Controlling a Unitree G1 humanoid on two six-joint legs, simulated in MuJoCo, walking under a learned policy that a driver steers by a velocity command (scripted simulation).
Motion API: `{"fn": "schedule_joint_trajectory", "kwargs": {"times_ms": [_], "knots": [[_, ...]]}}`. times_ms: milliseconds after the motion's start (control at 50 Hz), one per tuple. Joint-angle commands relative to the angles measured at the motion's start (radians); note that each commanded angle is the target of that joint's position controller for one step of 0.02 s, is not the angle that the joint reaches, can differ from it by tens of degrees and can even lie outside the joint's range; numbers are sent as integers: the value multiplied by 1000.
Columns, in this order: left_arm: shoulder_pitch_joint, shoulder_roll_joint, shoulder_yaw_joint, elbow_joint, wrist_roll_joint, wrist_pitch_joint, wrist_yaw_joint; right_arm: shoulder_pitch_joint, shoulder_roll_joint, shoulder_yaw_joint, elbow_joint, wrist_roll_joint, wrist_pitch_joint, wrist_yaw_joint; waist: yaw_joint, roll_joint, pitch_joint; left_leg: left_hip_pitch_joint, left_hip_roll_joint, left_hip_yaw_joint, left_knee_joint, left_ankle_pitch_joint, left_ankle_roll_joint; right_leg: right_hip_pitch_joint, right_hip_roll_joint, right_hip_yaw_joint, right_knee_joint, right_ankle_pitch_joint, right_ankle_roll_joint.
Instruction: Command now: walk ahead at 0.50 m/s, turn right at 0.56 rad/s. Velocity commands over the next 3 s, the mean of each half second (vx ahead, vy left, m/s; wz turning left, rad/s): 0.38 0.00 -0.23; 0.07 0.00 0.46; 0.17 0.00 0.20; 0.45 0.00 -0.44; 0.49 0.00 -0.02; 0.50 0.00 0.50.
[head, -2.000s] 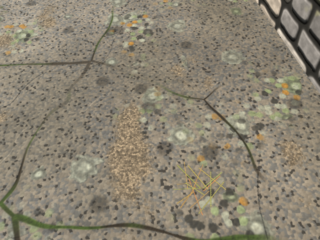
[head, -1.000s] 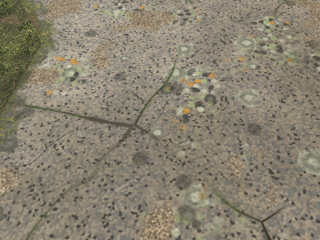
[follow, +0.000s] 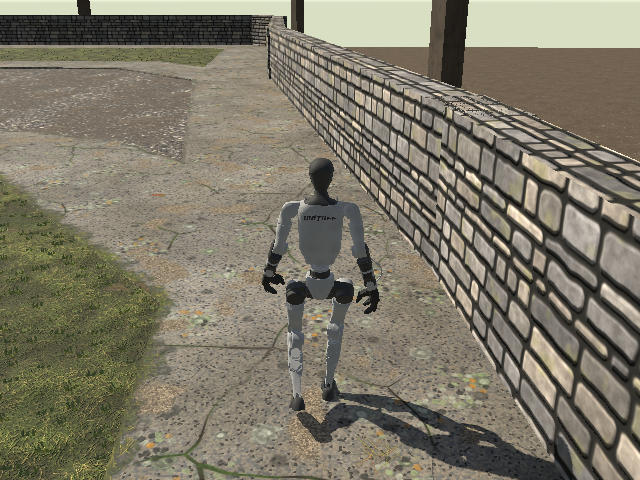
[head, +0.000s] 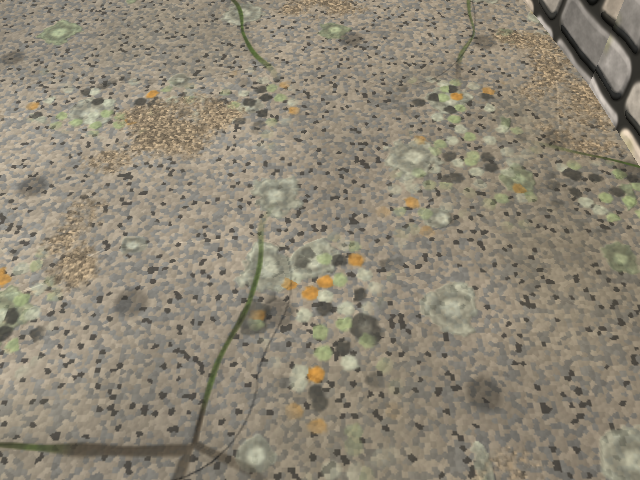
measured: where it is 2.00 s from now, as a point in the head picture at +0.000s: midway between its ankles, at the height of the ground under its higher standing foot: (308, 434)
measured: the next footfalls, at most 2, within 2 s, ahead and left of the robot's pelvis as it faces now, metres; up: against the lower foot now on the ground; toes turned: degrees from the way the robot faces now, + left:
left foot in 0.44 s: +0.40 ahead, +0.08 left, +0.00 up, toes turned -4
right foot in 0.98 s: +0.36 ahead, -0.11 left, +0.00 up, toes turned +17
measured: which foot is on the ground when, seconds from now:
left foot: up 0.00-0.42, down 0.44-0.98, up 1.00-1.00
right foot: down 0.00-0.46, up 0.48-0.96, down 0.98-1.00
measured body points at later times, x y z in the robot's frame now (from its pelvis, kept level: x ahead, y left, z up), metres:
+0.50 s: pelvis +0.25 +0.02 +0.01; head +0.29 +0.02 +0.45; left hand +0.29 +0.29 -0.13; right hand +0.37 -0.24 -0.11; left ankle +0.36 +0.08 -0.72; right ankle +0.09 -0.05 -0.67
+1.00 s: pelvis +0.30 -0.02 +0.02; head +0.32 -0.02 +0.47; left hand +0.37 +0.28 -0.09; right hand +0.44 -0.28 -0.11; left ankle +0.36 +0.08 -0.71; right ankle +0.32 -0.12 -0.72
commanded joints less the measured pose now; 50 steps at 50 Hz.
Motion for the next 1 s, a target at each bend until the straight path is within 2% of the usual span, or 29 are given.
{"fn": "schedule_joint_trajectory", "kwargs": {"times_ms": [20, 40, 80, 140, 180, 220, 280, 340, 380, 400, 420, 440, 460, 480, 500, 520, 540, 560, 600, 660, 740, 800, 880, 920, 960, 980, 1000], "knots": [[173, 156, 49, 12, -18, -2, 26, -66, -122, -22, -125, -2, -39, 3, 51, 19, -71, -439, 50, -124, 69, 101, 8, 395, -322, 494, -360, 220, -178], [141, 128, 39, 8, -25, -9, 29, -42, -119, -21, -123, -21, -21, 3, 15, 10, -66, -370, 60, -128, 20, 107, -5, 322, -278, 431, -374, 288, -159], [145, 124, 34, 7, -28, -30, 23, -23, -105, -20, -120, -36, 14, 9, -5, -1, -85, -316, 58, -118, -37, 107, -26, 271, -239, 381, -385, 374, -156], [195, 157, 42, 17, -26, -42, 20, -104, -90, -16, -153, -33, 32, 16, 10, -19, -58, -363, 55, -98, -154, 197, -51, 238, -203, 359, -417, 326, -141], [241, 157, 42, 25, -25, -40, 20, -196, -96, -16, -184, -30, 34, 16, 44, -38, -32, -423, 53, -98, -250, 274, -62, 263, -194, 377, -430, 284, -123], [276, 140, 35, 37, -26, -44, 20, -237, -89, -11, -190, -27, 31, 22, 66, -55, -32, -444, 50, -90, -352, 362, -55, 324, -193, 349, -435, 316, -94], [321, 115, 19, 66, -21, -50, 30, -286, -67, 0, -197, -18, 20, 27, 90, -55, -32, -389, 18, -50, -476, 434, -24, 382, -186, 257, -374, 678, -33], [332, 108, 6, 84, -8, -48, 39, -304, -64, 7, -192, -8, 9, 25, 104, -80, -46, -301, -30, -22, -565, 445, 17, 423, -191, 213, -329, 790, 4], [301, 116, 3, 88, 0, -49, 49, -241, -89, 1, -166, -10, 1, 21, 68, -99, -57, -217, -64, -30, -611, 379, 56, 451, -214, 209, -263, 886, 17], [280, 126, 5, 88, 2, -50, 56, -160, -110, -7, -135, -12, -4, 16, 32, -101, -79, -148, -89, -36, -639, 349, 76, 467, -220, 206, -192, 957, 26], [250, 141, 8, 88, -2, -49, 59, -53, -121, -14, -96, -14, -15, 11, -24, -81, -107, -54, -104, -39, -727, 397, 96, 475, -205, 185, -66, 960, 37], [229, 151, 9, 76, -10, -53, 60, 44, -148, -22, -67, -18, -28, 5, -72, -41, -157, 102, -50, -95, -785, 631, 119, 403, -160, 153, 112, 790, 55], [294, 103, -2, 42, -19, -60, 65, 111, -246, -43, -67, -25, -30, 1, -42, 135, -274, 349, 198, -343, -655, 1210, 216, 197, -58, 91, 439, 225, 86], [398, 76, -4, 55, -39, -47, 61, 77, -251, -52, -79, 13, -8, 8, 13, 258, -421, 492, 363, -632, -702, 1441, 404, -10, 69, 91, 690, -376, 122], [351, 122, -2, 68, 4, -32, 58, 13, -208, -48, -105, 41, 4, 20, 17, 82, -362, 385, 316, -594, -760, 1249, 395, -53, -2, 163, 732, -318, 125], [261, 119, 0, 52, 12, -24, 53, -63, -165, -39, -122, 36, 13, 19, 18, 31, -236, 262, 259, -511, -800, 1045, 369, -92, -32, 163, 726, -273, 133], [218, 108, -2, 41, 12, -16, 49, -99, -128, -28, -123, 26, 24, 15, 35, -7, -145, 140, 206, -447, -849, 917, 329, -96, -66, 160, 664, -245, 141], [192, 102, -3, 24, 13, 1, 47, -100, -125, -28, -116, 24, 31, 9, 46, 4, -107, 61, 162, -410, -880, 821, 298, -76, -89, 160, 599, -226, 150], [216, 80, -9, 26, 13, 30, 46, -93, -142, -35, -109, 10, 42, 8, 61, 41, -120, -22, 108, -376, -903, 710, 267, -8, -78, 135, 538, -196, 166], [186, 72, -12, 11, 8, 46, 52, -91, -175, -51, -114, 3, 52, 9, 54, 64, -139, -54, 76, -386, -922, 514, 251, -15, -77, 128, 438, -177, 182], [91, 84, -9, -18, 4, 57, 61, -73, -188, -65, -122, 0, 75, 6, 13, 104, -122, -44, 59, -478, -964, 150, 222, -63, -81, 143, 327, -148, 192], [50, 84, -10, -35, -5, 53, 66, -63, -194, -74, -126, -4, 88, 4, -6, 111, -111, -22, 58, -537, -962, 77, 209, -64, -72, 155, 253, -156, 190], [52, 82, -16, -47, -21, 36, 75, -75, -196, -81, -131, -10, 99, 8, -10, 126, -113, -8, 52, -597, -934, 150, 199, 12, -36, 160, 126, -196, 165], [101, 84, -18, -44, -30, 24, 80, -96, -194, -83, -135, -8, 104, 12, 11, 138, -116, -19, 44, -629, -918, 217, 181, 99, -13, 160, 3, -206, 141], [190, 95, -14, -26, -28, 10, 90, -134, -186, -82, -144, 9, 108, 11, 66, 118, -112, -98, -10, -609, -879, 151, 112, 270, -22, 161, -263, -93, 112], [178, 168, 2, -35, -14, 5, 99, -108, -138, -70, -153, 19, 105, 8, 39, -9, -106, -185, -96, -522, -766, -17, 50, 338, -175, 313, -401, -157, 75], [101, 265, 21, -78, 1, 11, 100, -84, -98, -63, -173, 32, 97, 4, 11, -217, -101, -330, -263, -275, -508, -95, 2, 351, -443, 608, -475, -186, -28]]}}
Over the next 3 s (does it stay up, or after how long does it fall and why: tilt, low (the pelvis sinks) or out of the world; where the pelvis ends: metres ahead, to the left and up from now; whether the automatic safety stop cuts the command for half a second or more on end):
stays up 1.17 0.03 0.00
